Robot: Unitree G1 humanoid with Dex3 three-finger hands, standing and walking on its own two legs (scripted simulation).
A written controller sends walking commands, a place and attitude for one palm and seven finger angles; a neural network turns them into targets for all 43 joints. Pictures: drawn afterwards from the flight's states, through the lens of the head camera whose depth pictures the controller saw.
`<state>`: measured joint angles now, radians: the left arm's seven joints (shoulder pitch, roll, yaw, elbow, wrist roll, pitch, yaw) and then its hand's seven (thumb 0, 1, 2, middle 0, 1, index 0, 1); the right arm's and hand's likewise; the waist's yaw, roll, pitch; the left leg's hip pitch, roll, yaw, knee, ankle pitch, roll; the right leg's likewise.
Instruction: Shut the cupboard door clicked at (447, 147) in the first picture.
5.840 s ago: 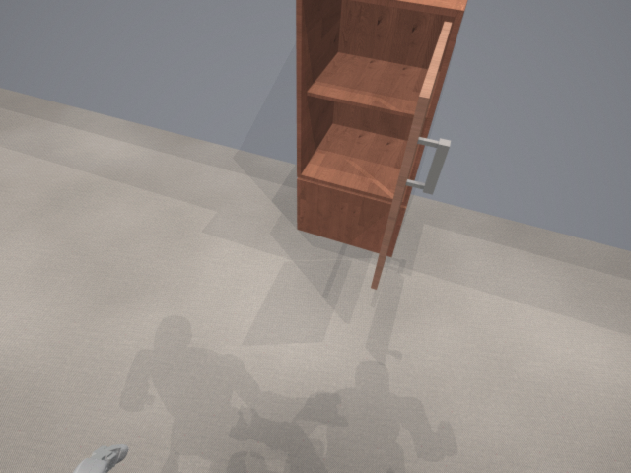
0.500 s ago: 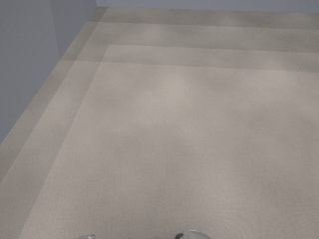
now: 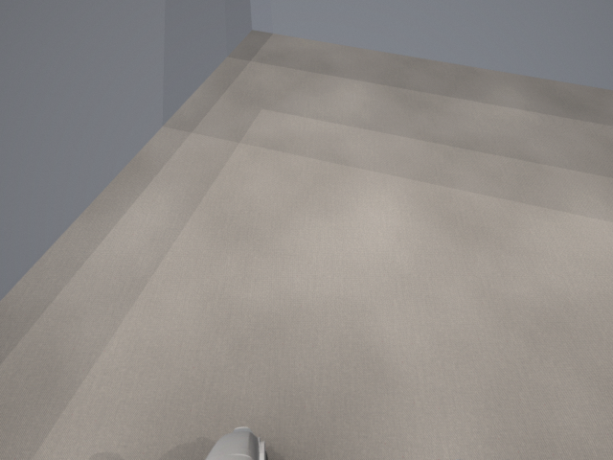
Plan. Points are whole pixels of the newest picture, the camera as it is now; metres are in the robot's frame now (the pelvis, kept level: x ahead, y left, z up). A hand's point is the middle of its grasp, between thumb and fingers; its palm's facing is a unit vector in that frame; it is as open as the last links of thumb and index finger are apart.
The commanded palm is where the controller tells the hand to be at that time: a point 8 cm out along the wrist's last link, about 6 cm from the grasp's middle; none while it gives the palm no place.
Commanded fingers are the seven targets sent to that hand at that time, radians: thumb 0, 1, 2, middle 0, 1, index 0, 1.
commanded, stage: walk around to get in front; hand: left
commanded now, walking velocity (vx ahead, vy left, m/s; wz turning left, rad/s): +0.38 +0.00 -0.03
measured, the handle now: out of the picture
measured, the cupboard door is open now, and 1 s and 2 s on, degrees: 91 91 91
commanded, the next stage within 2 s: walk to a spot facing it in 0.44 s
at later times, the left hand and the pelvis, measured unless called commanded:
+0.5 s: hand (222, 341) +0.32 +0.18 -0.15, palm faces -0.10 -0.97 -0.21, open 7.3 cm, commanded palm none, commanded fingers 0.00 0.90 0.90 -0.20 -0.30 -0.20 -0.30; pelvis +0.20 +0.00 +0.01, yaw -7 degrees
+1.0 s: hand (235, 319) +0.38 +0.17 -0.19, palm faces +0.14 -0.97 -0.18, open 7.3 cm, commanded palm none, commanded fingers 0.00 0.90 0.90 -0.20 -0.30 -0.20 -0.30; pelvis +0.33 -0.02 -0.01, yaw +6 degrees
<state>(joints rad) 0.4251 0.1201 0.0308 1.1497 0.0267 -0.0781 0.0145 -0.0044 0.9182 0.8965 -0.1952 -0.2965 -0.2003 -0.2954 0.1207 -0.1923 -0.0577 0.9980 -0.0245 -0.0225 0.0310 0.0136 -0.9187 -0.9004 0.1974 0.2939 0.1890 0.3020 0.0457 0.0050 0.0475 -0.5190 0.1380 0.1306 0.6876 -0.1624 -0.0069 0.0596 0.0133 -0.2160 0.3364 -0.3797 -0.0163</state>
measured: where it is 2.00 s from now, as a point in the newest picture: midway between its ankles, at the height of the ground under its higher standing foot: (334, 439)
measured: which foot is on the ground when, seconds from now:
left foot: up 0.00-0.04, down 0.06-0.58, up 0.60-0.98, down 1.00-1.00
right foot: down 0.00-0.06, up 0.08-0.56, down 0.58-1.00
